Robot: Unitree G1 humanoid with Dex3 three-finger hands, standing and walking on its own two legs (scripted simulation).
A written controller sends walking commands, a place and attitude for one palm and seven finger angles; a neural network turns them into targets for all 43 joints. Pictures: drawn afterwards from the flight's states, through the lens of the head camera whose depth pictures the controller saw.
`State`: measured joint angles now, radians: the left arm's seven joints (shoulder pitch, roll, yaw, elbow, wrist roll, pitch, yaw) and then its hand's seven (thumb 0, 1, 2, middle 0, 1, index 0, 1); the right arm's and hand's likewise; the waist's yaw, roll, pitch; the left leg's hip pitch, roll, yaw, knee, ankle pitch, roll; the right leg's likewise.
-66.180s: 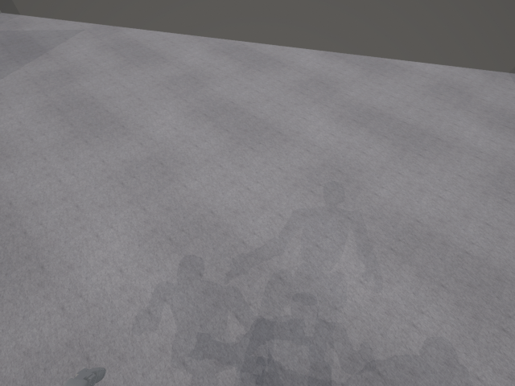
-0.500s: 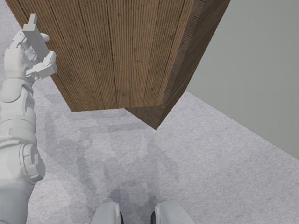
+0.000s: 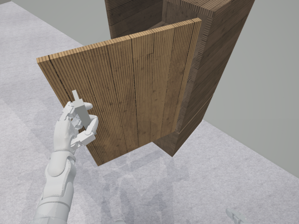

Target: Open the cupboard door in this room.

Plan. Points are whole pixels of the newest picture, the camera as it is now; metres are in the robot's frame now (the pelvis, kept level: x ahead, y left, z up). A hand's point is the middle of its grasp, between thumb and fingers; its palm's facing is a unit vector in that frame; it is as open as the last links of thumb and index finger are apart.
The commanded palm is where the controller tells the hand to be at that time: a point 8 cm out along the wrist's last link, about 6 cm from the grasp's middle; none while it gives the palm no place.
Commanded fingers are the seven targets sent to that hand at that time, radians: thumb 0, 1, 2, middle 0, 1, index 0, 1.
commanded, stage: pull the door open along its arc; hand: left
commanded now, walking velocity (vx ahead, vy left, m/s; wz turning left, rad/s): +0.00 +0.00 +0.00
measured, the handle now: (83, 114) +0.40 +0.19 +0.06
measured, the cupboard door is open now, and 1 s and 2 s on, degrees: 68 84 83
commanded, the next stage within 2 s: open thumb and fingers to let go in 0.32 s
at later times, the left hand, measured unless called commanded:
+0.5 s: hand (124, 157) +0.28 +0.07 +0.06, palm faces +0.50 -0.87 -0.03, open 6.7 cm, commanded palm +0.23 +0.12 +0.05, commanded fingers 0.00 0.55 0.75 -0.38 -1.31 -0.38 -1.31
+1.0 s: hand (116, 159) +0.27 +0.08 +0.05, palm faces +0.45 -0.89 +0.00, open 13.3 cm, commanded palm +0.23 +0.13 +0.05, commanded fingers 0.00 -0.50 0.30 -0.23 -0.80 -0.23 -0.80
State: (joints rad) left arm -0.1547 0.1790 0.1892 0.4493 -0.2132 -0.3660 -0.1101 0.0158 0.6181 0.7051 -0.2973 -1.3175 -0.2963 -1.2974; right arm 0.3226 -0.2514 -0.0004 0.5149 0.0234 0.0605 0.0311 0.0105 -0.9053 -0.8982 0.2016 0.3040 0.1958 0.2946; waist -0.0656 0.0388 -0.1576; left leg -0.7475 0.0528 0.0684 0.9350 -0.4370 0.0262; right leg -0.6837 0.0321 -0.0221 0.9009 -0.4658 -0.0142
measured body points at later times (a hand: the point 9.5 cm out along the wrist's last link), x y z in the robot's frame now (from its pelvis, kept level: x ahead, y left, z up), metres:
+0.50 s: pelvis +0.00 -0.06 -0.01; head +0.03 -0.08 +0.44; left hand +0.24 +0.11 +0.06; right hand +0.18 -0.26 -0.11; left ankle +0.01 +0.10 -0.69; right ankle -0.02 -0.11 -0.69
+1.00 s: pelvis -0.01 -0.05 +0.00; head +0.02 -0.07 +0.44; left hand +0.24 +0.13 +0.05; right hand +0.17 -0.28 -0.11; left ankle +0.01 +0.10 -0.69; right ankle -0.02 -0.11 -0.69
